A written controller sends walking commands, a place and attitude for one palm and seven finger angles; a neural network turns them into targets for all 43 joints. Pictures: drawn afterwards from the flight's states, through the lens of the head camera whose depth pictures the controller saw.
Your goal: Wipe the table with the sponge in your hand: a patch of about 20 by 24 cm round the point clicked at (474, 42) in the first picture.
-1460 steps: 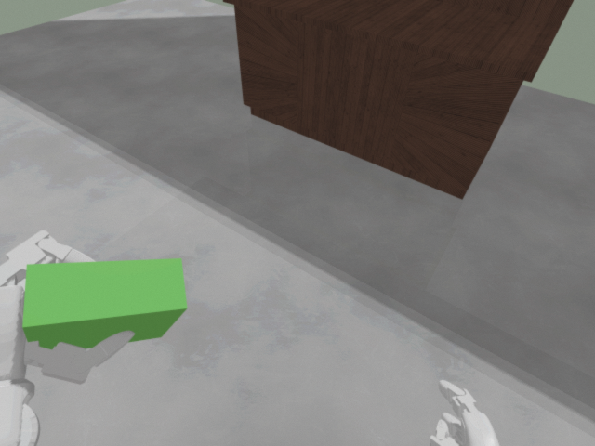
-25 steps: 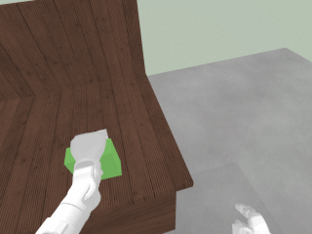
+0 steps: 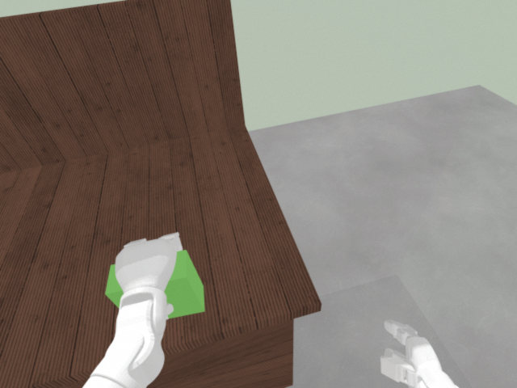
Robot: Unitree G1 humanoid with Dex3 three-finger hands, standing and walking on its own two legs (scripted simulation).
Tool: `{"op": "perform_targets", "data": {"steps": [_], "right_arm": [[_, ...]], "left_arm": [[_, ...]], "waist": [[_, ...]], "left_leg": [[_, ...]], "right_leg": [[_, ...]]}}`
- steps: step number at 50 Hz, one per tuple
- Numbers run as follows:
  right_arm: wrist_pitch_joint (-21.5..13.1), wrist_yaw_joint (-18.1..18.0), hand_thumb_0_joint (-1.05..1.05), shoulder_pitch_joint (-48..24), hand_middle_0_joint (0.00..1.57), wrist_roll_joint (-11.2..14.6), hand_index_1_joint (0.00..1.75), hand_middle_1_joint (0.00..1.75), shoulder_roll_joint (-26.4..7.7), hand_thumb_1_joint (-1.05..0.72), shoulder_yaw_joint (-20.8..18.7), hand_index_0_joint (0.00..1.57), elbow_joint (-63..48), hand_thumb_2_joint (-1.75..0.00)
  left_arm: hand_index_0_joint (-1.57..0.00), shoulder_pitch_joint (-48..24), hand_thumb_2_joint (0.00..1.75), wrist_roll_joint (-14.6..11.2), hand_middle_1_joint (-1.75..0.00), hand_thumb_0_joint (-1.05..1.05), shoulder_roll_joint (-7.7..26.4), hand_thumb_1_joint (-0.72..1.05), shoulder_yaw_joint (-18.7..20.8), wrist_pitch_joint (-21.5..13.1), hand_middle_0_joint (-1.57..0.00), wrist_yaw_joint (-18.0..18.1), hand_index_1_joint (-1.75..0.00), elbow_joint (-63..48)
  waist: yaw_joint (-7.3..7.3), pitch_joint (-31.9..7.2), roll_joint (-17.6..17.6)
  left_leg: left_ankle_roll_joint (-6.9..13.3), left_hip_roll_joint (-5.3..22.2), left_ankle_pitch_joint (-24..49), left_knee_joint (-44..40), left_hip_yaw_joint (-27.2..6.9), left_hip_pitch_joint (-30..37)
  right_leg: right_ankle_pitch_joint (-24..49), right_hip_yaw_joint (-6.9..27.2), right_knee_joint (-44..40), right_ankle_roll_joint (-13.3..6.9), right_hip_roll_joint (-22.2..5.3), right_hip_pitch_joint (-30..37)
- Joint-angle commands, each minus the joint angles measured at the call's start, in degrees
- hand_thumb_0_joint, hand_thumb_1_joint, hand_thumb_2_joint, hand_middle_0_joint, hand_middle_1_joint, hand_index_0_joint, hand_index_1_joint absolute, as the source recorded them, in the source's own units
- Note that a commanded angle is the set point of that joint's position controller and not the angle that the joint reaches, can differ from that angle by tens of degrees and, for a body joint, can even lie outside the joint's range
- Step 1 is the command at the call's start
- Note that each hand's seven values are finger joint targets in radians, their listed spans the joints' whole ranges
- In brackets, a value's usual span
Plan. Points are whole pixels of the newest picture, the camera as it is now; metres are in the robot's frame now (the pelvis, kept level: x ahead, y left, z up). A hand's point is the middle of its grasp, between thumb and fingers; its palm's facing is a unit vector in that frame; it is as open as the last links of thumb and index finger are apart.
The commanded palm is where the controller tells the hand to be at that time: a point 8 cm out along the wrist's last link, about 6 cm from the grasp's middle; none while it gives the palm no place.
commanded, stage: slide across to the third lane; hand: left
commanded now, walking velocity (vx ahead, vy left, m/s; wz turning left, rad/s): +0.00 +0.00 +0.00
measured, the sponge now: (164, 295) +0.27 +0.21 -0.02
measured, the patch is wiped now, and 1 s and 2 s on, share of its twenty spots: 0.55 0.70 0.95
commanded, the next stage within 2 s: wipe forward along the third lane in 0.58 s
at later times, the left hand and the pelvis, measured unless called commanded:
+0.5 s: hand (186, 276) +0.28 +0.16 +0.03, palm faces -0.01 -0.05 -1.00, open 9.6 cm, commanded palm +0.25 +0.13 +0.08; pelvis -0.02 +0.00 +0.00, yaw +1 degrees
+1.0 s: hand (210, 254) +0.33 +0.13 +0.03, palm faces -0.04 -0.04 -1.00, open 9.6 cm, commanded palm +0.30 +0.13 +0.06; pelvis -0.03 -0.02 +0.00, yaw +1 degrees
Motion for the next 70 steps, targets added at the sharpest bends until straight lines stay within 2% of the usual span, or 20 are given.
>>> {"op": "perform_targets", "data": {"steps": [1, 5, 6, 11, 15, 18, 27, 30, 32, 35, 38, 40, 42, 45, 48, 50, 55, 58, 60, 70], "right_arm": [[-3.1, -0.3, 0.0, -11.5, 0.2, 0.0, 0.3, 0.3, -5.3, -0.9, -1.9, 0.2, -9.5, -0.9], [-3.2, 0.1, 0.0, -11.8, 0.2, -0.3, 0.3, 0.3, -5.4, -0.9, -2.3, 0.2, -9.2, -0.9], [-3.2, 0.3, 0.0, -11.9, 0.2, -0.3, 0.3, 0.3, -4.9, -0.9, -2.2, 0.2, -9.8, -0.9], [-3.1, 0.9, 0.0, -12.1, 0.2, -0.3, 0.3, 0.3, -4.6, -0.9, -2.2, 0.2, -9.4, -0.9], [-3.2, 0.4, 0.0, -12.9, 0.2, -0.2, 0.3, 0.3, -5.0, -0.9, -2.3, 0.2, -7.9, -0.9], [-3.4, 0.6, 0.0, -12.9, 0.2, 0.1, 0.3, 0.3, -4.4, -0.9, -2.2, 0.2, -7.5, -0.9], [-3.2, 1.1, 0.0, -13.0, 0.2, 0.4, 0.3, 0.3, -4.0, -0.9, -2.2, 0.2, -6.5, -0.9], [-2.9, 0.8, 0.0, -13.0, 0.2, 0.1, 0.3, 0.3, -4.6, -0.9, -2.3, 0.2, -5.5, -0.9], [-2.9, 0.9, 0.0, -13.0, 0.2, 0.3, 0.3, 0.3, -3.9, -0.9, -2.1, 0.2, -5.7, -0.9], [-2.6, 0.5, 0.0, -12.9, 0.2, 0.1, 0.3, 0.3, -4.5, -0.9, -2.1, 0.2, -4.6, -0.9], [-2.5, 0.3, 0.0, -12.1, 0.2, 0.1, 0.3, 0.3, -4.3, -0.9, -2.1, 0.2, -4.7, -0.9], [-2.0, -0.3, 0.0, -11.9, 0.2, -0.1, 0.3, 0.3, -4.9, -0.9, -2.1, 0.2, -3.9, -0.9], [-2.0, -0.7, 0.0, -11.1, 0.2, 0.3, 0.3, 0.3, -4.5, -0.9, -1.8, 0.2, -3.9, -0.9], [-1.9, -1.5, 0.0, -10.0, 0.2, -0.1, 0.3, 0.3, -5.2, -0.9, -1.9, 0.2, -3.3, -0.9], [-1.9, -1.9, 0.0, -8.4, 0.2, 0.0, 0.3, 0.3, -5.1, -0.9, -1.9, 0.2, -3.1, -0.9], [-1.7, -2.1, 0.0, -7.7, 0.2, -0.3, 0.3, 0.3, -5.4, -0.9, -2.1, 0.2, -2.9, -0.9], [-1.4, -2.1, 0.0, -5.9, 0.2, -0.2, 0.3, 0.3, -5.4, -0.9, -2.2, 0.2, -3.5, -0.9], [-1.2, -2.7, 0.0, -4.9, 0.2, -0.4, 0.3, 0.3, -6.0, -0.9, -2.2, 0.2, -3.1, -0.9], [-1.2, -2.7, 0.0, -4.4, 0.2, -0.2, 0.3, 0.3, -5.5, -0.9, -2.3, 0.2, -3.4, -0.9], [-1.0, -3.0, 0.0, -2.0, 0.2, -0.5, 0.3, 0.3, -5.8, -0.9, -2.4, 0.2, -2.4, -0.9]], "left_arm": [[-1.2, -8.4, 1.3, -2.7, -1.6, 0.0, 0.6, 0.1, 0.2, 0.6, -1.2, -2.0, -1.6, -4.9], [-1.2, -10.8, 1.3, -2.4, -1.6, 0.0, 1.3, 0.1, 0.3, -0.5, -1.2, -2.5, -1.6, -7.2], [-1.2, -10.7, 1.3, -2.8, -1.6, 0.0, -1.3, 0.1, -2.3, -0.9, -1.2, -2.6, -1.6, -8.7], [-1.2, -12.6, 1.3, -2.5, -1.6, 0.0, -3.0, 0.1, -4.3, -1.7, -1.2, -2.2, -1.6, -8.5], [-1.2, -16.7, 1.3, -2.2, -1.6, 0.0, -0.7, 0.1, -1.6, -1.0, -1.2, -1.0, -1.6, -5.3], [-1.2, -20.3, 1.3, -1.9, -1.6, 0.0, -5.9, 0.1, -6.6, -0.7, -1.2, -0.6, -1.6, -2.6], [-1.2, -27.4, 1.3, -3.1, -1.6, 0.0, -9.4, 0.1, -9.1, -0.2, -1.2, 0.7, -1.6, 4.4], [-1.2, -28.6, 1.3, -3.2, -1.6, 0.0, -6.1, 0.1, -5.0, 0.5, -1.2, 1.6, -1.6, 7.6], [-1.2, -31.2, 1.3, -3.7, -1.6, 0.0, -9.5, 0.1, -8.0, 0.9, -1.2, 2.0, -1.6, 8.6], [-1.2, -32.9, 1.3, -3.4, -1.6, 0.0, -5.4, 0.1, -3.5, 1.6, -1.2, 2.7, -1.6, 11.9], [-1.2, -33.7, 1.3, -2.9, -1.6, 0.0, -7.6, 0.1, -5.6, 2.0, -1.2, 2.8, -1.6, 15.0], [-1.2, -33.8, 1.3, -2.8, -1.6, 0.0, -2.7, 0.1, -0.4, 2.3, -1.2, 3.0, -1.6, 17.4], [-1.2, -38.1, 1.3, -2.1, -1.6, 0.0, -6.6, 0.1, -4.9, 2.3, -1.2, 2.7, -1.6, 19.2], [-1.2, -38.7, 1.3, -2.0, -1.6, 0.0, -1.5, 0.1, 0.1, 2.1, -1.2, 2.7, -1.6, 22.9], [-1.2, -40.8, 1.3, -1.5, -1.6, 0.0, -4.1, 0.1, -2.1, 1.7, -1.2, 2.7, -1.6, 26.4], [-1.2, -40.4, 1.3, -1.7, -1.6, 0.0, -1.1, 0.1, 1.2, 1.6, -1.2, 2.8, -1.6, 28.0], [-1.2, -40.4, 1.3, -2.1, -1.6, 0.0, -2.6, 0.1, 0.6, 1.2, -1.2, 3.0, -1.6, 30.1], [-1.2, -42.0, 1.3, -1.4, -1.6, 0.0, 1.2, 0.1, 3.0, 1.1, -1.2, 3.4, -1.6, 31.3], [-1.2, -43.9, 1.3, -1.5, -1.6, 0.0, -0.3, 0.1, 2.0, 0.8, -1.2, 3.2, -1.6, 31.0], [-1.2, -48.4, 1.3, -1.3, -1.6, 0.0, 1.8, 0.1, 3.7, -0.3, -1.2, 3.8, -1.6, 35.5]], "waist": [[-0.49, -6.8, -9.5], [-0.44, -8.0, -8.8], [-0.62, -8.5, -7.4], [-0.96, -7.2, -8.7], [-0.5, -6.3, -9.5], [-1.24, -6.4, -9.3], [-1.39, -7.2, -10.7], [-0.48, -7.9, -11.0], [-1.23, -7.6, -11.8], [-0.47, -8.1, -11.4], [-1.02, -7.9, -11.6], [-0.45, -7.5, -11.8], [-2.37, -5.6, -11.6], [-1.44, -6.8, -10.8], [-2.64, -7.0, -11.7], [-1.94, -8.8, -11.1], [-2.93, -9.5, -12.2], [-3.22, -9.0, -12.2], [-3.64, -10.3, -11.3], [-4.57, -11.5, -11.8]], "left_leg": [[3.8, -3.0, 12.0, -2.6, 0.6, 6.8], [3.7, -2.7, 13.2, -2.6, -0.2, 7.9], [3.9, -2.8, 14.2, -2.3, 0.0, 8.5], [3.7, -2.2, 12.9, -2.9, -0.5, 8.2], [3.5, -2.2, 10.4, -3.7, -0.5, 7.8], [3.5, -2.2, 9.9, -3.3, -0.3, 8.0], [3.4, -2.4, 7.2, -3.2, -0.1, 6.7], [3.1, -2.4, 6.9, -3.6, 0.1, 5.9], [3.2, -2.5, 6.5, -3.4, 0.6, 6.2], [3.0, -2.6, 5.9, -3.9, 0.5, 5.2], [3.1, -2.8, 6.1, -3.3, 1.4, 4.7], [3.0, -2.9, 5.5, -3.7, 1.0, 3.5], [3.1, -2.9, 3.7, -3.4, 1.5, 3.3], [3.0, -3.0, 3.4, -3.5, 1.2, 1.9], [3.1, -2.9, 3.3, -2.5, 1.8, 1.4], [3.0, -2.8, 4.2, -2.3, 1.5, 0.7], [3.1, -2.7, 5.7, -1.2, 1.9, -1.3], [3.2, -2.6, 4.9, -0.8, 2.1, -2.0], [3.3, -2.5, 5.6, -0.9, 1.9, -1.8], [3.4, -2.1, 5.9, -0.4, 2.0, -2.9]], "right_leg": [[20.1, -0.5, -4.8, -3.2, 2.8, -0.2], [20.4, -0.3, -4.6, -3.6, 3.0, -0.2], [21.7, -0.9, -4.0, -3.6, 2.8, 0.3], [19.2, -1.5, -4.2, -3.6, 3.0, -1.2], [15.7, -0.9, -5.3, -3.7, 3.3, -2.1], [14.5, -1.8, -4.8, -3.7, 3.1, -3.5], [12.1, -2.1, -5.0, -3.6, 3.0, -4.1], [12.2, -1.2, -5.5, -3.7, 3.0, -3.2], [11.8, -1.6, -5.8, -3.3, 2.8, -3.7], [11.6, -0.6, -6.3, -3.6, 2.9, -3.1], [12.6, -0.9, -6.1, -3.2, 2.4, -3.4], [12.6, 0.4, -6.8, -3.3, 2.5, -3.0], [10.2, -0.4, -6.8, -2.9, 2.3, -5.5], [10.0, 0.6, -6.9, -3.1, 2.3, -4.8], [10.4, 0.3, -6.2, -2.8, 2.1, -6.3], [12.2, 0.8, -5.8, -3.0, 2.2, -5.1], [16.8, 0.6, -4.7, -2.4, 1.9, -4.5], [15.9, 1.2, -4.8, -2.1, 1.7, -5.4], [16.4, 0.7, -4.4, -2.3, 1.8, -5.2], [16.8, 0.4, -4.1, -1.9, 1.8, -6.2]]}}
